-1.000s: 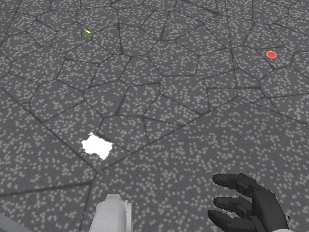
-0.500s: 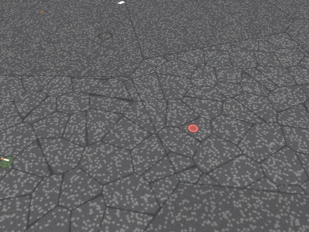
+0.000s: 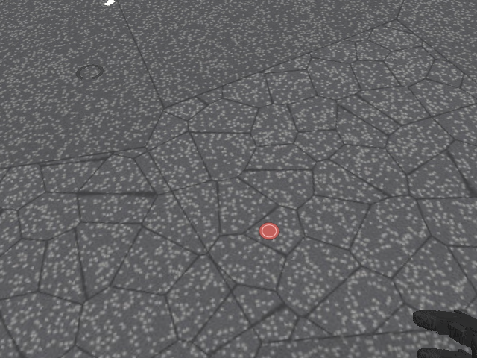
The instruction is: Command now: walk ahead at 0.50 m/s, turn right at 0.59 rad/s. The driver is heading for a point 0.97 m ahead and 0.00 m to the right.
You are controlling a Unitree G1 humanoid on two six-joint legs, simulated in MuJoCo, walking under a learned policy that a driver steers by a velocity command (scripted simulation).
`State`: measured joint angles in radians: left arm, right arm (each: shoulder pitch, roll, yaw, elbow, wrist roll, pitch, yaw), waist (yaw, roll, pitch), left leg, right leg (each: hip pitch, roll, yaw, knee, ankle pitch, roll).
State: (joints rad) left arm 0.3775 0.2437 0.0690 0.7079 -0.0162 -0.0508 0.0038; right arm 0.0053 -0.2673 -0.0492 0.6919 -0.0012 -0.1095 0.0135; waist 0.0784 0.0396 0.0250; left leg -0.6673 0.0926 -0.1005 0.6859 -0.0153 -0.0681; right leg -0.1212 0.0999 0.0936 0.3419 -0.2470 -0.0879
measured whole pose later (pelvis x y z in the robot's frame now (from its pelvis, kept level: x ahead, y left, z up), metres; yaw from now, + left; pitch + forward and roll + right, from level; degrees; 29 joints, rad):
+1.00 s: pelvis +0.54 -0.05 +0.00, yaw -10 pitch +2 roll -1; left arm 0.39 0.27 0.06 0.80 -0.01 -0.07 -0.01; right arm 0.07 -0.28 -0.04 0.78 0.01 -0.07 0.03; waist 0.08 0.05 0.00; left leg -0.67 0.10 -0.04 0.66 0.05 -0.02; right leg -0.05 0.06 -0.04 0.24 -0.23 -0.05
